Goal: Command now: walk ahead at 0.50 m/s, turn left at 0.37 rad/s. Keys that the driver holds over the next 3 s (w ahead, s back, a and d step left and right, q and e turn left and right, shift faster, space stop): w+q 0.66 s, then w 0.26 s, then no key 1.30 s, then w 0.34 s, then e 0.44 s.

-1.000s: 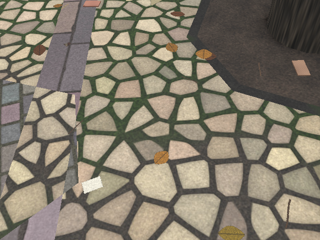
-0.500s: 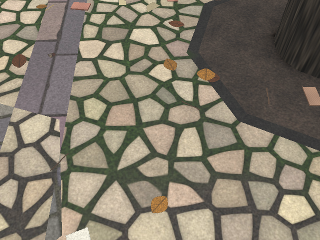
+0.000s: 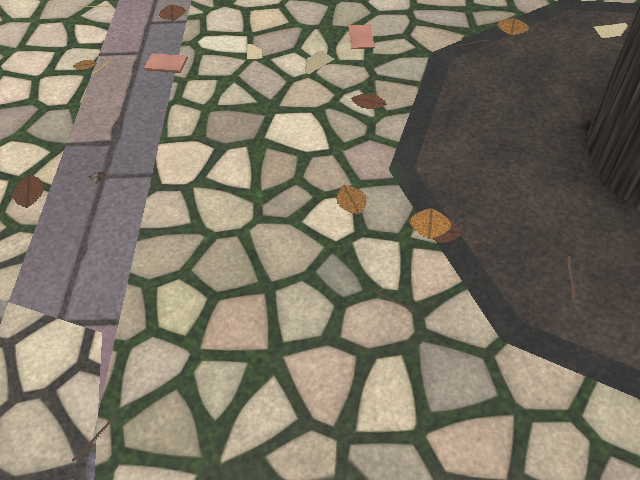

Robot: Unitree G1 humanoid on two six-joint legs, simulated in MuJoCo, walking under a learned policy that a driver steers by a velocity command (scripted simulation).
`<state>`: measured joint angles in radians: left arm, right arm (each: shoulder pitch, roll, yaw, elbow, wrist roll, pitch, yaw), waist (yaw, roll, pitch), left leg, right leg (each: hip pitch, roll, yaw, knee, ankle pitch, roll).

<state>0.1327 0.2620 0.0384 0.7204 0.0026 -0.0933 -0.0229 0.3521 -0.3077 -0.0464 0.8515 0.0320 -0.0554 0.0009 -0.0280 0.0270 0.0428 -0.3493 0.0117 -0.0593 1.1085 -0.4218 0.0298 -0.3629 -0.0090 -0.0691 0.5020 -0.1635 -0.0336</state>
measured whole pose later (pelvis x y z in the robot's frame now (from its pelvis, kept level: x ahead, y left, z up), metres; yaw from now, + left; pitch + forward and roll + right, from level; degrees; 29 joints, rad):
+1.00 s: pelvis +0.55 +0.12 -0.01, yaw +28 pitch +2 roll -1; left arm 0.09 0.27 0.05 0.73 0.01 -0.12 -0.04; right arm 0.36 -0.29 -0.06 0.78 0.02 -0.04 -0.02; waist -0.04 0.02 0.03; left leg -0.24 -0.09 -0.16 1.04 -0.50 0.02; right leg -0.41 0.04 -0.02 0.53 -0.14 -0.03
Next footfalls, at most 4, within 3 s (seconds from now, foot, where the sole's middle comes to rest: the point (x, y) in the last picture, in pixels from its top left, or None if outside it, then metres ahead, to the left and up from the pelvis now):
0.42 left None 0.36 0.16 -0.77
0.92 right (299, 370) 0.71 0.08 -0.77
1.32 left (185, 386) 0.68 0.34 -0.77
2.92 right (228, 273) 0.98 0.26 -0.77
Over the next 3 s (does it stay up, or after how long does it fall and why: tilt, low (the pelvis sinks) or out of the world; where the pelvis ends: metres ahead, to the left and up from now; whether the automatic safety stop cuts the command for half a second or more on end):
stays up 0.83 0.29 -0.01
